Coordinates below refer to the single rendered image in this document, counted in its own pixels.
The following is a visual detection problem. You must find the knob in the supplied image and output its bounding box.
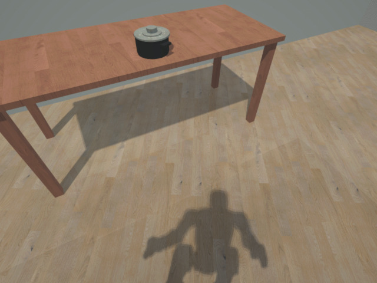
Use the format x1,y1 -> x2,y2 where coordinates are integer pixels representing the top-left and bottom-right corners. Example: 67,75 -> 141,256
146,25 -> 157,32

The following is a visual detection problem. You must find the pot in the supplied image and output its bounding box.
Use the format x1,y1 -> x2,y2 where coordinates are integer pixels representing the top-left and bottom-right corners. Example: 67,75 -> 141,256
135,38 -> 171,59

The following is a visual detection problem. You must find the lid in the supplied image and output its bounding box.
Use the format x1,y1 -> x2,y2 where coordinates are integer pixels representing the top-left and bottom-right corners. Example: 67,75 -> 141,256
134,26 -> 170,42

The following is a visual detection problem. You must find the table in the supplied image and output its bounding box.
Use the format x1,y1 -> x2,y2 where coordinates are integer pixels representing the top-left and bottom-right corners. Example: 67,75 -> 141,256
0,4 -> 286,198

